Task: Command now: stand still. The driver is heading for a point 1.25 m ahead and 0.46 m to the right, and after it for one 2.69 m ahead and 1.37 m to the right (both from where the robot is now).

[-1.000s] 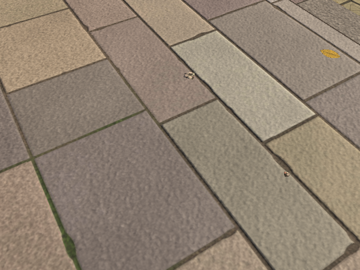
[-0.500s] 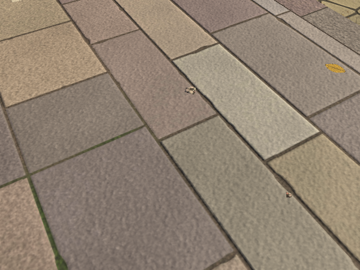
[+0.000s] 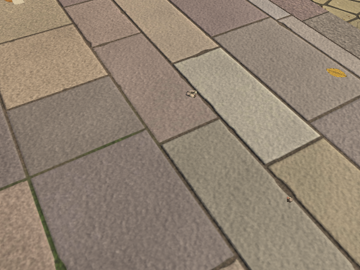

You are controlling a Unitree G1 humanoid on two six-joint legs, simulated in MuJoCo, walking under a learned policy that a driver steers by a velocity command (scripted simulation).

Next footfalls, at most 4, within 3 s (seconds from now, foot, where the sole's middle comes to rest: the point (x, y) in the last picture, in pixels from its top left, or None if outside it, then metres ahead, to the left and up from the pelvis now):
0.80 left None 0.44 0.10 -0.77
1.38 right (230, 214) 0.72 -0.17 -0.77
1.86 left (207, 148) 1.06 -0.10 -0.77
2.40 right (289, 142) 1.10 -0.49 -0.77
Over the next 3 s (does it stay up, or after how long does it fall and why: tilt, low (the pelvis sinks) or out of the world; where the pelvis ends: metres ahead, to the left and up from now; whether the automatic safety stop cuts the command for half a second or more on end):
stays up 1.20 -0.46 -0.01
